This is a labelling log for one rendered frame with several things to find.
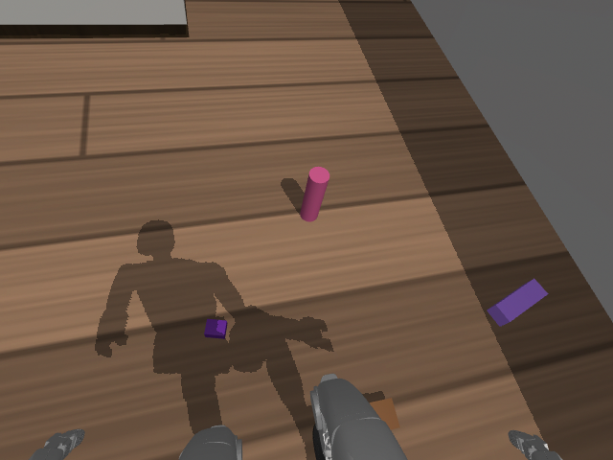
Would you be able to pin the left robot hand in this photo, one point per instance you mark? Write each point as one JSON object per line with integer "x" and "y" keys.
{"x": 59, "y": 445}

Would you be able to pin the right robot hand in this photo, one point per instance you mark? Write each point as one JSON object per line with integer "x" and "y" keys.
{"x": 533, "y": 447}

